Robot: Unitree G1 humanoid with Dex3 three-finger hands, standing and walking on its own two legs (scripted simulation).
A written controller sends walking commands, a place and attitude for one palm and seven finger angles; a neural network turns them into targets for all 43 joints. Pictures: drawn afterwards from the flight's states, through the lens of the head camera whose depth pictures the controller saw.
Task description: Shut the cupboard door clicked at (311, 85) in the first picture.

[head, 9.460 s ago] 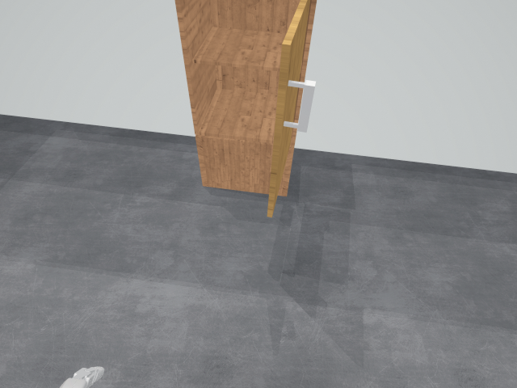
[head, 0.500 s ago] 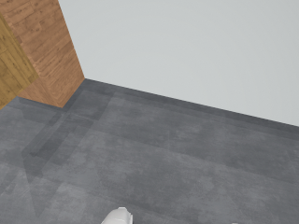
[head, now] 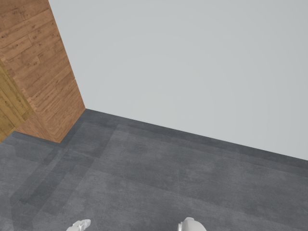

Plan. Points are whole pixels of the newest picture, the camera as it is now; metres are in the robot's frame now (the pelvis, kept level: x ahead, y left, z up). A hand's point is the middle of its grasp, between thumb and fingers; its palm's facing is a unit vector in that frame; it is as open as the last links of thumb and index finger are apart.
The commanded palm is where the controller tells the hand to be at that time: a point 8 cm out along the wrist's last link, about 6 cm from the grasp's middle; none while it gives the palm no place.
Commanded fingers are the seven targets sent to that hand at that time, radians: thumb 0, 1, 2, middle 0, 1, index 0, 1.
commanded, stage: walk to a spot facing it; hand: left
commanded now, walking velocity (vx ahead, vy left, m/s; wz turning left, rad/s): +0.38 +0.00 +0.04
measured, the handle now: out of the picture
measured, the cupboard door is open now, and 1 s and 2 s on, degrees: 85 85 85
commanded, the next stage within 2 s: turn to face it in 0.80 s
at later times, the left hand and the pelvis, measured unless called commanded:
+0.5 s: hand out of the picture +0.14 +0.14 -0.17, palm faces +0.19 -0.96 -0.20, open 7.3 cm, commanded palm none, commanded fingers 0.00 0.90 0.90 -0.20 -0.30 -0.20 -0.30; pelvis +0.20 -0.04 +0.00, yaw +6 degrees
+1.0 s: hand (97, 158) +0.40 +0.22 -0.17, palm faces +0.17 -0.97 -0.19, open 7.3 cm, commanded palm none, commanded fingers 0.00 0.90 0.90 -0.20 -0.30 -0.20 -0.30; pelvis +0.37 +0.03 +0.00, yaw +6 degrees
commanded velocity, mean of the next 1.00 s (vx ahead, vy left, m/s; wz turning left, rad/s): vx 0.29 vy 0.00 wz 0.13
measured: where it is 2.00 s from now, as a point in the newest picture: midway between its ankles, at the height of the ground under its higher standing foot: (149, 201)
